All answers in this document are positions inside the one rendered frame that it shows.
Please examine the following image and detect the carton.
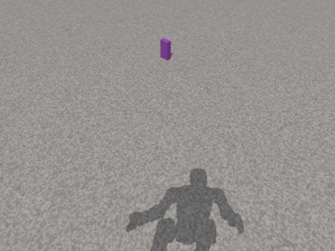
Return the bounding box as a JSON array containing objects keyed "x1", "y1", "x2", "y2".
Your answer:
[{"x1": 160, "y1": 38, "x2": 171, "y2": 61}]

